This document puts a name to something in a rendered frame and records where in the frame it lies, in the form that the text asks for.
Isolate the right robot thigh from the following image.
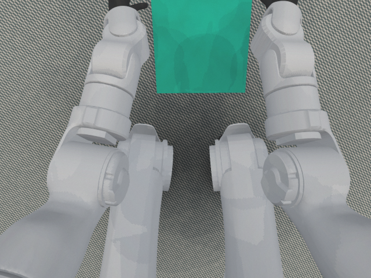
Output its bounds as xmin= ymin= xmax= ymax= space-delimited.
xmin=209 ymin=133 xmax=283 ymax=278

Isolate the robot left forearm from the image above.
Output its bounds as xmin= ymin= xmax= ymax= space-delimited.
xmin=47 ymin=6 xmax=150 ymax=190

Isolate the carton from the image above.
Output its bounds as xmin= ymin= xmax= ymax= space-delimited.
xmin=151 ymin=0 xmax=252 ymax=93

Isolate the robot thigh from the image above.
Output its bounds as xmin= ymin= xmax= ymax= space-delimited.
xmin=99 ymin=133 xmax=173 ymax=278
xmin=209 ymin=133 xmax=283 ymax=278

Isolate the robot right forearm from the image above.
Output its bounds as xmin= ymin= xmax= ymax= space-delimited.
xmin=250 ymin=1 xmax=350 ymax=175

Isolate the robot right upper arm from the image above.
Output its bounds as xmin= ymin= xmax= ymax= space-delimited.
xmin=261 ymin=146 xmax=371 ymax=278

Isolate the left robot thigh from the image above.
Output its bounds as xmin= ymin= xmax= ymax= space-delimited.
xmin=99 ymin=133 xmax=173 ymax=278

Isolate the robot left upper arm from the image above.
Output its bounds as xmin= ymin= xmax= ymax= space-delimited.
xmin=0 ymin=141 xmax=130 ymax=278

